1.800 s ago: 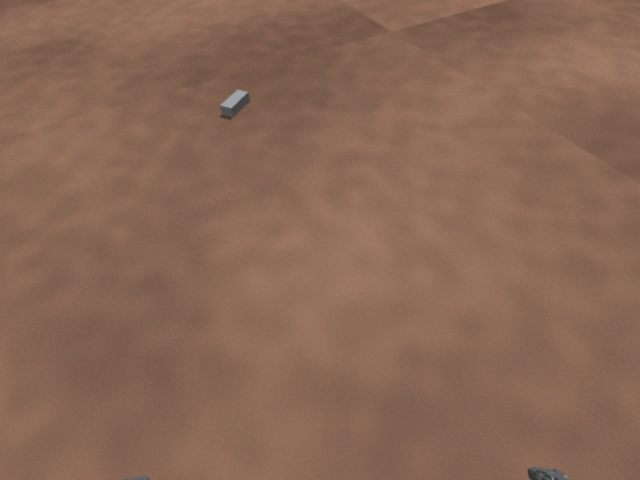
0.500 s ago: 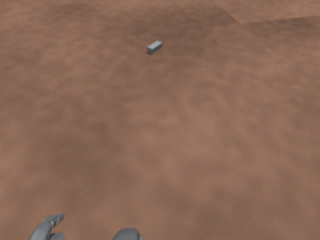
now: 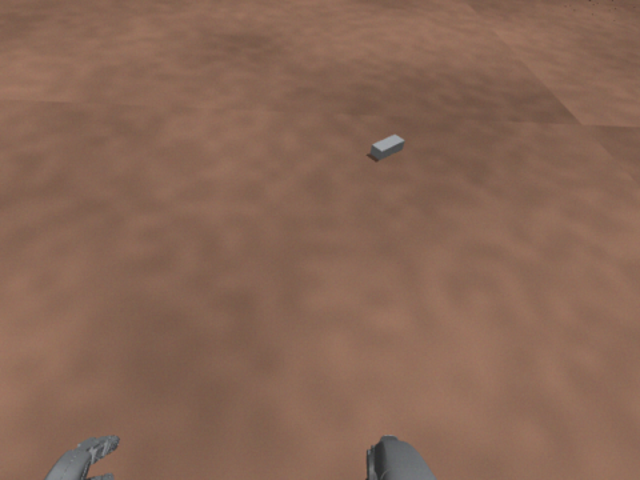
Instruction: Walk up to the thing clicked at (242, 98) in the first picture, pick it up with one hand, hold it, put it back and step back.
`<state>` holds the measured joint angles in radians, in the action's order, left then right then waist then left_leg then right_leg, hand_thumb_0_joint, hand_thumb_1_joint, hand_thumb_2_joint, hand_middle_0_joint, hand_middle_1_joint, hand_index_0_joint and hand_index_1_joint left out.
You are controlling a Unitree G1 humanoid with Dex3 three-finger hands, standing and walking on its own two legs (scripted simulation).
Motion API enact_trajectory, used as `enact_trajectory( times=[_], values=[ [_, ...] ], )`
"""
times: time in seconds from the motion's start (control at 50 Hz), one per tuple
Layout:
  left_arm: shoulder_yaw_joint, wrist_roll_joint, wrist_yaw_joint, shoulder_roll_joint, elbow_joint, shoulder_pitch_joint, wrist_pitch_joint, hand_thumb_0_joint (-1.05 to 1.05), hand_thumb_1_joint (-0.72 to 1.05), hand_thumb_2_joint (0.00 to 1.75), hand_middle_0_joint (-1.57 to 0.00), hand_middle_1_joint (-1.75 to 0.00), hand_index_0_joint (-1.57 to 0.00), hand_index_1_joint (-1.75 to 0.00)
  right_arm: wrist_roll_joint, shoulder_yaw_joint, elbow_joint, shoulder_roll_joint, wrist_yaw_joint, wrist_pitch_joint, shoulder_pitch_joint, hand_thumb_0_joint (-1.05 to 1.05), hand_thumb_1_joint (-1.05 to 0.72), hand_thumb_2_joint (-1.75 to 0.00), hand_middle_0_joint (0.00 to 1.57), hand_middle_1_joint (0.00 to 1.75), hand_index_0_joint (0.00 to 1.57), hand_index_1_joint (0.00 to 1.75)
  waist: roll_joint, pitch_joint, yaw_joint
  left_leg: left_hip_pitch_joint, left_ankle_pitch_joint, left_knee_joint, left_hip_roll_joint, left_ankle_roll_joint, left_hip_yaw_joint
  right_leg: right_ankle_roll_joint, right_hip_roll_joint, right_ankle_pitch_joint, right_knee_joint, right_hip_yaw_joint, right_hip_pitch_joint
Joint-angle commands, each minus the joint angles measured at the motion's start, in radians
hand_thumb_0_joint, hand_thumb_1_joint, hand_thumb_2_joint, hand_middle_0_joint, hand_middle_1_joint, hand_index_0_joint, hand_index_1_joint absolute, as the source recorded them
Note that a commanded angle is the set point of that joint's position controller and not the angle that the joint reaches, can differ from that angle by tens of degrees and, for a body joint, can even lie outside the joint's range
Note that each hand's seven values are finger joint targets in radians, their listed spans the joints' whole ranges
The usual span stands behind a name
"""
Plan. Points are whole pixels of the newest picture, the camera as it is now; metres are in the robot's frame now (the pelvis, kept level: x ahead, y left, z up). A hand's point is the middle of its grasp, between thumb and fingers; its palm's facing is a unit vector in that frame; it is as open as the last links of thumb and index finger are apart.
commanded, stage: walk up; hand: left
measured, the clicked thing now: (387, 147) +1.87 -0.45 -0.75
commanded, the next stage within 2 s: none
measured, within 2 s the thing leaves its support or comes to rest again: neither
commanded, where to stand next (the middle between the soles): +1.73 -0.87 m, yaw +39 degrees
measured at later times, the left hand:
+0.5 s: hand (225, 392) +0.27 +0.15 -0.16, palm faces +0.27 -0.90 -0.35, open 7.4 cm
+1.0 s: hand (286, 212) +0.67 +0.08 -0.14, palm faces +0.29 -0.89 -0.36, open 7.4 cm
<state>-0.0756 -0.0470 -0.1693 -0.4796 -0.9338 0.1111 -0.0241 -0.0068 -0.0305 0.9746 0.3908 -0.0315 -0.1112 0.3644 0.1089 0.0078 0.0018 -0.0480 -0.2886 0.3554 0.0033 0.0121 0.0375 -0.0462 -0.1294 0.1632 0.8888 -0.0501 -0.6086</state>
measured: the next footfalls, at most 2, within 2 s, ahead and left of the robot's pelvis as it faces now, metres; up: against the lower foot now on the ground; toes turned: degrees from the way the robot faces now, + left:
right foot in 0.14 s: +0.27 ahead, -0.21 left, +0.00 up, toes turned +1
left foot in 0.54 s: +0.51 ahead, -0.02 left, +0.00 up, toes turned +23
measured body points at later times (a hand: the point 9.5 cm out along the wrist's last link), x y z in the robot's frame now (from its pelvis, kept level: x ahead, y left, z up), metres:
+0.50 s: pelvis +0.33 -0.13 -0.02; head +0.35 -0.11 +0.43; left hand +0.26 +0.20 -0.13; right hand +0.55 -0.40 -0.10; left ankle +0.46 +0.00 -0.71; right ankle +0.23 -0.21 -0.74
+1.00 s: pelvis +0.63 -0.25 -0.04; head +0.65 -0.23 +0.41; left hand +0.66 +0.12 -0.12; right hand +0.77 -0.59 -0.12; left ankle +0.48 -0.04 -0.74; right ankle +0.78 -0.35 -0.75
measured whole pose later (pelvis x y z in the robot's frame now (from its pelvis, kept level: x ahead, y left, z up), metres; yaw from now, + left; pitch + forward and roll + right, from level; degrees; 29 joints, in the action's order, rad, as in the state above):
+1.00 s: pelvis +0.63 -0.25 -0.04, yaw +23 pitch -1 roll +1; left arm -0.12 -0.04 -0.14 -0.47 -0.77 0.13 -0.03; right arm 0.02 -0.06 0.93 0.49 0.04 -0.10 0.40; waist 0.05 -0.05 0.04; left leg -0.20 -0.45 0.68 0.18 -0.01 0.07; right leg -0.03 -0.12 0.23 0.73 0.02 -0.48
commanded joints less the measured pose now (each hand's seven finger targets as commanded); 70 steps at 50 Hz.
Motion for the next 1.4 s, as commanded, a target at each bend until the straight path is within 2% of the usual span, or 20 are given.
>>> enact_trajectory(
  times=[0.0, 0.06, 0.12, 0.16, 0.18, 0.3, 0.5, 0.54, 0.58, 0.6, 0.66, 0.74, 0.9, 0.96, 0.98, 1.02, 1.1, 1.18, 1.34, 1.38],
  values=[
    [-0.058, 0.002, 0.006, -0.155, 0.153, -0.256, 0.034, 0.00, 0.90, 0.90, -0.20, -0.30, -0.20, -0.30, 0.006, -0.109, -0.093, 0.365, 0.037, -0.034, -0.026, 0.00, -0.90, -0.90, 0.20, 0.30, 0.20, 0.30, -0.208, -0.090, 0.019, -0.106, -0.109, -0.187, 0.191, 0.183, 0.182, 0.006, -0.009, -0.031, -0.148, 0.007, -0.006],
    [-0.058, 0.007, 0.010, -0.139, 0.170, -0.286, 0.050, 0.00, 0.90, 0.90, -0.20, -0.30, -0.20, -0.30, 0.019, -0.109, -0.097, 0.366, 0.049, -0.028, 0.003, 0.00, -0.90, -0.90, 0.20, 0.30, 0.20, 0.30, -0.231, -0.072, 0.022, -0.031, 0.143, -0.076, 0.204, 0.182, 0.168, 0.031, -0.001, 0.049, -0.279, 0.019, 0.038],
    [-0.095, 0.010, 0.030, -0.172, 0.083, 0.005, 0.062, 0.00, 0.90, 0.90, -0.20, -0.30, -0.20, -0.30, 0.031, -0.107, -0.140, 0.358, 0.066, -0.016, -0.106, 0.00, -0.90, -0.90, 0.20, 0.30, 0.20, 0.30, -0.194, 0.081, -0.151, -0.192, 0.400, 0.334, 0.184, 0.124, 0.118, 0.080, 0.035, 0.125, -0.378, 0.030, 0.481],
    [-0.154, -0.011, 0.066, -0.362, -0.013, 0.323, 0.082, 0.00, 0.90, 0.90, -0.20, -0.30, -0.20, -0.30, 0.025, -0.035, -0.183, 0.161, 0.063, -0.024, -0.063, 0.00, -0.90, -0.90, 0.20, 0.30, 0.20, 0.30, 0.357, 0.182, -0.268, -0.743, -0.220, 0.937, -0.070, 0.048, -0.063, 0.049, -0.211, 0.519, -0.576, -0.358, 0.918],
    [-0.144, 0.008, 0.081, -0.414, 0.010, 0.219, 0.083, 0.00, 0.90, 0.90, -0.20, -0.30, -0.20, -0.30, 0.024, -0.056, -0.175, 0.246, 0.078, -0.016, -0.026, 0.00, -0.90, -0.90, 0.20, 0.30, 0.20, 0.30, 0.388, 0.194, -0.202, -0.832, -0.268, 1.094, -0.071, 0.045, -0.055, 0.114, -0.326, 0.567, -0.768, -0.687, 0.929],
    [-0.071, 0.021, 0.101, -0.163, 0.065, 0.044, 0.097, 0.00, 0.90, 0.90, -0.20, -0.30, -0.20, -0.30, 0.003, -0.060, -0.070, 0.252, 0.034, 0.001, -0.033, 0.00, -0.90, -0.90, 0.20, 0.30, 0.20, 0.30, 0.076, -0.044, -0.055, -0.571, 0.069, 0.763, 0.087, 0.061, 0.001, 0.101, -0.080, -0.211, -0.561, 0.065, 0.502],
    [-0.065, 0.015, 0.081, -0.181, 0.180, 0.108, 0.055, 0.00, 0.90, 0.90, -0.20, -0.30, -0.20, -0.30, -0.001, -0.094, -0.114, 0.239, 0.049, 0.026, 0.054, 0.00, -0.90, -0.90, 0.20, 0.30, 0.20, 0.30, -0.049, 0.035, 0.007, -0.028, 0.246, 0.289, -0.048, 0.053, -0.228, 0.128, -0.058, -0.390, -0.359, 0.198, 0.357],
    [-0.046, 0.015, 0.097, -0.136, 0.203, 0.160, 0.050, 0.00, 0.90, 0.90, -0.20, -0.30, -0.20, -0.30, 0.025, -0.130, -0.095, 0.318, 0.076, 0.024, 0.227, 0.00, -0.90, -0.90, 0.20, 0.30, 0.20, 0.30, -0.181, 0.092, 0.108, 0.224, 0.056, 0.230, 0.043, 0.143, -0.040, 0.083, -0.005, -0.369, 0.052, 0.195, 0.169],
    [-0.057, 0.024, 0.101, -0.186, 0.222, 0.245, 0.028, 0.00, 0.90, 0.90, -0.20, -0.30, -0.20, -0.30, 0.010, -0.165, -0.161, 0.428, 0.102, 0.020, 0.237, 0.00, -0.90, -0.90, 0.20, 0.30, 0.20, 0.30, -0.287, 0.207, 0.095, 0.448, -0.085, 0.035, 0.511, 0.370, 0.834, -0.003, 0.168, 0.414, 0.551, 0.002, -0.226],
    [-0.065, 0.014, 0.107, -0.275, 0.223, 0.171, 0.026, 0.00, 0.90, 0.90, -0.20, -0.30, -0.20, -0.30, -0.018, -0.172, -0.174, 0.422, 0.115, 0.017, 0.143, 0.00, -0.90, -0.90, 0.20, 0.30, 0.20, 0.30, -0.207, 0.174, 0.093, 0.398, -0.200, -0.025, 0.557, 0.387, 0.885, 0.024, 0.081, 0.338, 0.607, -0.127, -0.284],
    [-0.064, 0.027, 0.093, -0.213, 0.216, 0.085, 0.041, 0.00, 0.90, 0.90, -0.20, -0.30, -0.20, -0.30, -0.027, -0.100, -0.176, 0.323, 0.119, -0.014, 0.028, 0.00, -0.90, -0.90, 0.20, 0.30, 0.20, 0.30, -0.025, -0.002, 0.019, -0.069, 0.378, 0.017, 0.346, 0.231, 0.325, 0.030, -0.001, 0.201, 0.478, -0.103, -0.030],
    [-0.065, 0.022, 0.056, -0.154, 0.223, 0.131, 0.011, 0.00, 0.90, 0.90, -0.20, -0.30, -0.20, -0.30, -0.005, -0.096, -0.162, 0.335, 0.093, -0.050, -0.028, 0.00, -0.90, -0.90, 0.20, 0.30, 0.20, 0.30, -0.179, -0.088, -0.062, -0.330, 0.248, -0.011, 0.194, 0.182, 0.054, 0.036, -0.020, 0.144, 0.207, -0.024, 0.104],
    [-0.095, 0.016, 0.026, -0.151, 0.232, 0.054, -0.003, 0.00, 0.90, 0.90, -0.20, -0.30, -0.20, -0.30, 0.028, -0.117, -0.151, 0.399, 0.079, -0.031, -0.072, 0.00, -0.90, -0.90, 0.20, 0.30, 0.20, 0.30, -0.298, -0.014, -0.041, -0.374, 0.019, 0.015, 0.218, 0.159, 0.059, 0.045, 0.005, 0.036, -0.179, 0.081, 0.338],
    [-0.139, 0.001, 0.043, -0.231, 0.158, 0.276, 0.016, 0.00, 0.90, 0.90, -0.20, -0.30, -0.20, -0.30, 0.034, -0.093, -0.153, 0.313, 0.097, -0.004, -0.080, 0.00, -0.90, -0.90, 0.20, 0.30, 0.20, 0.30, -0.044, 0.100, -0.182, -0.547, 0.046, 0.549, 0.138, 0.106, -0.050, 0.087, 0.040, 0.175, -0.334, 0.044, 0.694],
    [-0.161, -0.018, 0.061, -0.314, 0.137, 0.378, 0.030, 0.00, 0.90, 0.90, -0.20, -0.30, -0.20, -0.30, 0.024, -0.052, -0.155, 0.194, 0.100, -0.005, -0.026, 0.00, -0.90, -0.90, 0.20, 0.30, 0.20, 0.30, 0.281, 0.089, -0.233, -0.784, -0.269, 0.867, -0.024, 0.055, -0.095, 0.086, -0.140, 0.313, -0.498, -0.226, 0.762],
    [-0.149, 0.013, 0.091, -0.353, 0.200, 0.166, 0.037, 0.00, 0.90, 0.90, -0.20, -0.30, -0.20, -0.30, 0.023, -0.066, -0.119, 0.269, 0.130, 0.007, 0.030, 0.00, -0.90, -0.90, 0.20, 0.30, 0.20, 0.30, 0.259, 0.072, -0.112, -0.800, -0.262, 1.034, 0.035, 0.048, -0.010, 0.195, -0.305, 0.399, -0.703, -0.579, 0.648],
    [-0.097, 0.015, 0.098, -0.193, 0.206, 0.067, 0.045, 0.00, 0.90, 0.90, -0.20, -0.30, -0.20, -0.30, -0.014, -0.069, -0.037, 0.283, 0.102, 0.006, 0.060, 0.00, -0.90, -0.90, 0.20, 0.30, 0.20, 0.30, 0.128, -0.022, -0.030, -0.613, -0.049, 0.812, 0.070, 0.048, 0.016, 0.169, -0.088, 0.046, -0.553, -0.063, 0.443],
    [-0.076, 0.008, 0.093, -0.135, 0.229, 0.117, 0.054, 0.00, 0.90, 0.90, -0.20, -0.30, -0.20, -0.30, 0.006, -0.053, -0.060, 0.252, 0.089, 0.008, 0.007, 0.00, -0.90, -0.90, 0.20, 0.30, 0.20, 0.30, 0.079, -0.070, -0.059, -0.580, -0.021, 0.590, 0.027, 0.021, -0.051, 0.230, -0.066, -0.154, -0.575, 0.011, 0.442],
    [-0.063, -0.005, 0.095, -0.139, 0.313, 0.125, 0.024, 0.00, 0.90, 0.90, -0.20, -0.30, -0.20, -0.30, -0.008, -0.064, -0.083, 0.241, 0.111, 0.019, 0.143, 0.00, -0.90, -0.90, 0.20, 0.30, 0.20, 0.30, -0.013, 0.017, 0.015, -0.084, 0.207, 0.274, -0.002, 0.077, -0.136, 0.107, -0.046, -0.415, -0.283, 0.103, 0.281],
    [-0.050, -0.006, 0.103, -0.087, 0.341, 0.154, 0.028, 0.00, 0.90, 0.90, -0.20, -0.30, -0.20, -0.30, 0.006, -0.102, -0.074, 0.330, 0.134, 0.019, 0.278, 0.00, -0.90, -0.90, 0.20, 0.30, 0.20, 0.30, -0.192, 0.067, 0.097, 0.207, 0.107, 0.169, 0.150, 0.177, 0.119, 0.025, 0.056, -0.174, 0.086, 0.144, 0.009]
  ],
)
